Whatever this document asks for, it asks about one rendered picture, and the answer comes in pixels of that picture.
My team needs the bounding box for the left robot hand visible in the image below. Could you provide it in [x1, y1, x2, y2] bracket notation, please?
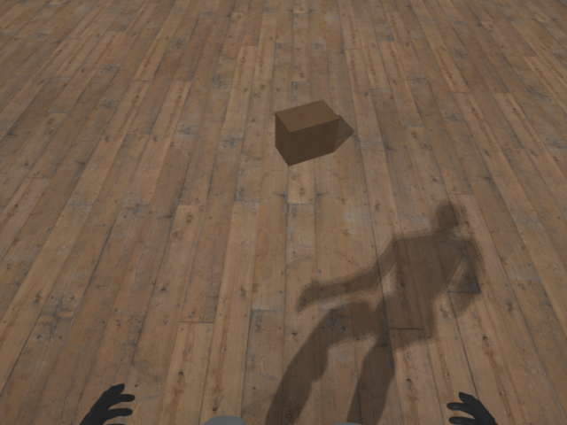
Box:
[80, 383, 135, 425]

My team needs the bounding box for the carton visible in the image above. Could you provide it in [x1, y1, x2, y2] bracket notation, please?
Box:
[276, 100, 340, 166]

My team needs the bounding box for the right robot hand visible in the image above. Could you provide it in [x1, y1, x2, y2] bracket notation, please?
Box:
[447, 392, 498, 425]

